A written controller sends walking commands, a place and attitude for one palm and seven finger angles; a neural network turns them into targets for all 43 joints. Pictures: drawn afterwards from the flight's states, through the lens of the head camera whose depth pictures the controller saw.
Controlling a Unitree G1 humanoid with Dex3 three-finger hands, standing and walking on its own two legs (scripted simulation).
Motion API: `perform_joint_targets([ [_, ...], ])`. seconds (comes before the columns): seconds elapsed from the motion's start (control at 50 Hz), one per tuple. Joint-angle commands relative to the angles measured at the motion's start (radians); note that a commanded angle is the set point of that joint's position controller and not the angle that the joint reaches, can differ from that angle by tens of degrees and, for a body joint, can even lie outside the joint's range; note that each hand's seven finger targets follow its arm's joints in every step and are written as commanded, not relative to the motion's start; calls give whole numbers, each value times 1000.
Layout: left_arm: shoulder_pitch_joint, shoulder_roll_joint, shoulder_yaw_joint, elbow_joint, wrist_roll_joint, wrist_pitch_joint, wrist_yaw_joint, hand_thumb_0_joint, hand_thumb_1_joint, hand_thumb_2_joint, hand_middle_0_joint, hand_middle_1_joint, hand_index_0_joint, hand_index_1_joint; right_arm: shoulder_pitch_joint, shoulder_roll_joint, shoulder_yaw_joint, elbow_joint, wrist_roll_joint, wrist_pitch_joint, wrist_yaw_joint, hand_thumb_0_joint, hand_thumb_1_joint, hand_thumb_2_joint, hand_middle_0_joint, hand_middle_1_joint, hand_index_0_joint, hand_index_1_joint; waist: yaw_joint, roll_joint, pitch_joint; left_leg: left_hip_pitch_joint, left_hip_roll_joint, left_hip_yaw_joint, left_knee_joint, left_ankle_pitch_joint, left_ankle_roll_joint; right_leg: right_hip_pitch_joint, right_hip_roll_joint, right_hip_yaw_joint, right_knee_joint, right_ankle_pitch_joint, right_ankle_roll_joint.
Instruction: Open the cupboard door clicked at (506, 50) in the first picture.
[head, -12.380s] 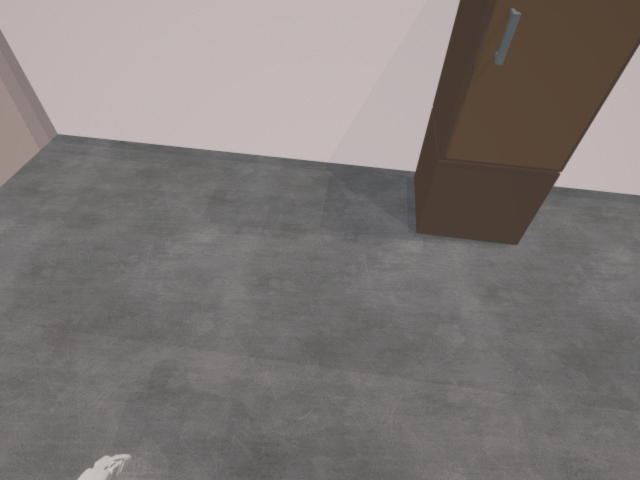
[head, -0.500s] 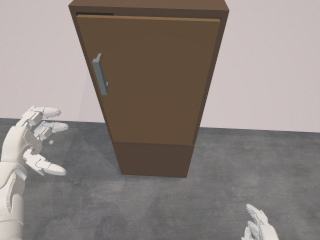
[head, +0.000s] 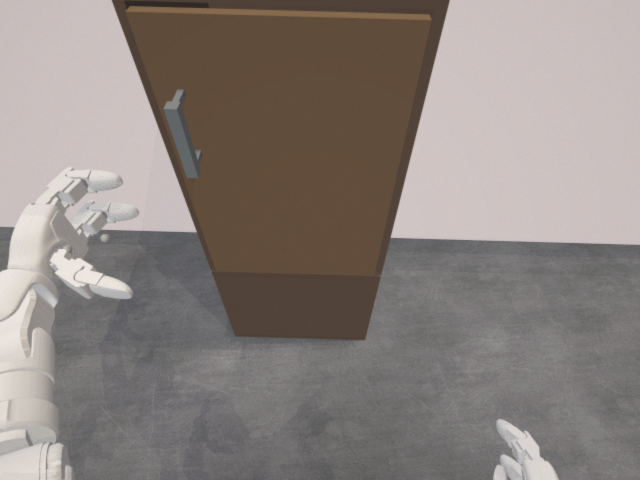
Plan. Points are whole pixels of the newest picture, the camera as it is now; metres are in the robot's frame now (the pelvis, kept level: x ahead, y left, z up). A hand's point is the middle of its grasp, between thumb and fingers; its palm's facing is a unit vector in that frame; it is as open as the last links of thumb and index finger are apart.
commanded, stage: move the hooked fingers beside the handle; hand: left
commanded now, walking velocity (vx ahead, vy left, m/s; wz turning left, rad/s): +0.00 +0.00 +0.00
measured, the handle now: (186, 135) +0.58 +0.24 +0.10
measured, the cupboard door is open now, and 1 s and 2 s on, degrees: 0 0 0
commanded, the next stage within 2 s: none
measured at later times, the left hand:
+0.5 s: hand (115, 201) +0.42 +0.29 +0.11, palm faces -0.01 -1.00 +0.01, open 14.0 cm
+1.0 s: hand (134, 171) +0.49 +0.29 +0.10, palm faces +0.01 -1.00 -0.01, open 14.0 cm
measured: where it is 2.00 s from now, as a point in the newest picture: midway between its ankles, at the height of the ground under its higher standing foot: outside the picture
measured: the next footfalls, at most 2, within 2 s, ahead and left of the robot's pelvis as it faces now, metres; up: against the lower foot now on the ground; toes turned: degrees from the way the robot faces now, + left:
none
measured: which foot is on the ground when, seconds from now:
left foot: down 0.00-1.00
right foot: down 0.00-1.00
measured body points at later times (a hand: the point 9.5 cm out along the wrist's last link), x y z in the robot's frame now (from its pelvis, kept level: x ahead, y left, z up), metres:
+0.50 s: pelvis +0.01 +0.02 +0.00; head +0.07 +0.03 +0.44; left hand +0.41 +0.34 +0.12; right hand +0.08 -0.25 -0.10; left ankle -0.01 +0.12 -0.72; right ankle +0.02 -0.11 -0.72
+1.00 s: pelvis +0.00 +0.02 -0.01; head +0.11 +0.05 +0.42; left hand +0.48 +0.34 +0.11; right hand +0.01 -0.25 -0.11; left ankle -0.01 +0.12 -0.72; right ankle +0.02 -0.11 -0.72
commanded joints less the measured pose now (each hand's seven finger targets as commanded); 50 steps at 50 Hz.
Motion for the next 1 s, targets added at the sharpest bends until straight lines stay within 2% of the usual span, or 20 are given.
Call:
perform_joint_targets([
  [0.0, -294, 315, 95, -122, -18, -44, 6, 0, -500, 300, -300, -1200, -300, -1200, 5, -150, -65, -137, 4, -25, 5, 0, -900, -900, 200, 300, 200, 300, 16, 39, -255, 40, -37, -23, -96, 283, 17, 168, 10, 63, -55, 278, -8],
  [0.04, -263, 342, 128, -135, -10, -55, 18, 0, -500, 300, -300, -1200, -300, -1200, 16, -147, -71, -149, 0, -16, 14, 0, -900, -900, 200, 300, 200, 300, 28, 33, -303, 48, -35, -17, -94, 325, 18, 197, 10, 62, -44, 324, -5],
  [0.12, -352, 378, 151, -134, -1, -95, 39, 0, -500, 300, -300, -1200, -300, -1200, 44, -152, -76, -141, -3, 5, 19, 0, -900, -900, 200, 300, 200, 300, 3, 17, -298, 34, -28, -14, -88, 315, 21, 179, 19, 68, -40, 320, 0],
  [0.22, -475, 384, 120, -86, 18, -123, 17, 0, -500, 300, -300, -1200, -300, -1200, 72, -157, -79, -120, -3, 25, 13, 0, -900, -900, 200, 300, 200, 300, -24, 90, -325, 59, -28, -14, -77, 308, 22, 142, 22, 72, -37, 304, -4],
  [0.3, -562, 375, 79, 10, 26, -130, -8, 0, -500, 300, -300, -1200, -300, -1200, 94, -164, -76, -97, -2, 39, 7, 0, -900, -900, 200, 300, 200, 300, -50, 76, -303, 51, -25, -24, -69, 285, 24, 94, 26, 65, -40, 268, -7],
  [0.4, -585, 362, 62, 42, 29, -141, -14, 0, -500, 300, -300, -1200, -300, -1200, 119, -168, -81, -92, -9, 54, 14, 0, -900, -900, 200, 300, 200, 300, -39, 113, -373, 112, -19, -45, -55, 397, 11, 63, 31, 47, -18, 309, -14],
  [0.48, -601, 399, 99, 154, 40, -127, 7, 0, -500, 300, -300, -1200, -300, -1200, 134, -176, -82, -87, -10, 80, 22, 0, -900, -900, 200, 300, 200, 300, -47, 20, -327, 37, -16, -44, -58, 350, 12, 51, 29, 41, -17, 293, -5],
  [0.54, -665, 425, 95, 188, 68, -139, 22, 0, -500, 300, -300, -1200, -300, -1200, 141, -176, -79, -91, -12, 96, 26, 0, -900, -900, 200, 300, 200, 300, -56, 68, -311, 30, -15, -40, -55, 342, 12, 19, 29, 43, -10, 273, -5],
  [0.58, -706, 446, 92, 183, 93, -159, 30, 0, -500, 300, -300, -1200, -300, -1200, 153, -175, -79, -92, -16, 105, 30, 0, -900, -900, 200, 300, 200, 300, -60, 111, -337, 42, -15, -40, -44, 358, 11, 9, 29, 48, -2, 273, -6],
  [0.6, -736, 477, 115, 172, 95, -175, 35, 0, -500, 300, -300, -1200, -300, -1200, 164, -178, -81, -89, -20, 111, 30, 0, -900, -900, 200, 300, 200, 300, -60, 97, -362, 52, -12, -48, -34, 396, 10, 19, 33, 48, 7, 293, -9],
  [0.62, -754, 489, 117, 155, 101, -190, 32, 0, -500, 300, -300, -1200, -300, -1200, 168, -177, -82, -89, -22, 115, 32, 0, -900, -900, 200, 300, 200, 300, -60, 134, -404, 78, -11, -48, -28, 418, 6, 17, 34, 51, 11, 299, -6],
  [0.66, -793, 470, 100, 140, 99, -215, 25, 0, -500, 300, -300, -1200, -300, -1200, 173, -175, -83, -83, -23, 123, 33, 0, -900, -900, 200, 300, 200, 300, -71, 167, -435, 126, -3, -57, -17, 468, -2, -7, 37, 48, 13, 303, -6],
  [0.72, -820, 439, 78, 188, 87, -218, 10, 0, -500, 300, -300, -1200, -300, -1200, 190, -180, -86, -60, -24, 135, 32, 0, -900, -900, 200, 300, 200, 300, -90, 149, -435, 150, 6, -72, -9, 480, -7, -56, 43, 40, 9, 271, -5],
  [0.74, -818, 416, 59, 246, 85, -205, 5, 0, -500, 300, -300, -1200, -300, -1200, 190, -181, -83, -53, -23, 139, 31, 0, -900, -900, 200, 300, 200, 300, -100, 129, -391, 121, 4, -68, -13, 439, -3, -69, 42, 37, 2, 256, -3],
  [0.8, -842, 435, 54, 356, 98, -164, 3, 0, -500, 300, -300, -1200, -300, -1200, 206, -190, -78, -43, -22, 153, 24, 0, -900, -900, 200, 300, 200, 300, -117, 73, -327, 37, -2, -68, -20, 352, 12, -80, 39, 35, -3, 228, -4],
  [0.84, -892, 492, 65, 401, 127, -141, 12, 0, -500, 300, -300, -1200, -300, -1200, 217, -198, -72, -39, -24, 162, 23, 0, -900, -900, 200, 300, 200, 300, -127, 74, -296, -22, -5, -65, -20, 289, 17, -91, 32, 39, -2, 203, -1],
  [0.9, -938, 585, 109, 374, 156, -163, 31, 0, -500, 300, -300, -1200, -300, -1200, 240, -202, -71, -47, -30, 174, 22, 0, -900, -900, 200, 300, 200, 300, -122, 92, -368, -21, -7, -67, 0, 326, 19, -67, 35, 49, 18, 231, -3],
  [0.92, -985, 590, 103, 331, 163, -183, 35, 0, -500, 300, -300, -1200, -300, -1200, 247, -198, -72, -47, -34, 178, 24, 0, -900, -900, 200, 300, 200, 300, -127, 149, -427, 20, -4, -68, 6, 362, 12, -72, 35, 50, 25, 245, -1],
  [0.96, -1008, 610, 123, 312, 163, -216, 36, 0, -500, 300, -300, -1200, -300, -1200, 261, -199, -76, -42, -38, 185, 29, 0, -900, -900, 200, 300, 200, 300, -128, 172, -490, 65, 2, -74, 26, 413, 5, -82, 40, 51, 34, 259, -1],
  [0.98, -1010, 601, 118, 336, 159, -219, 33, 0, -500, 300, -300, -1200, -300, -1200, 262, -198, -74, -41, -38, 188, 32, 0, -900, -900, 200, 300, 200, 300, -135, 172, -487, 58, 2, -70, 32, 404, 7, -86, 43, 53, 34, 256, 0],
])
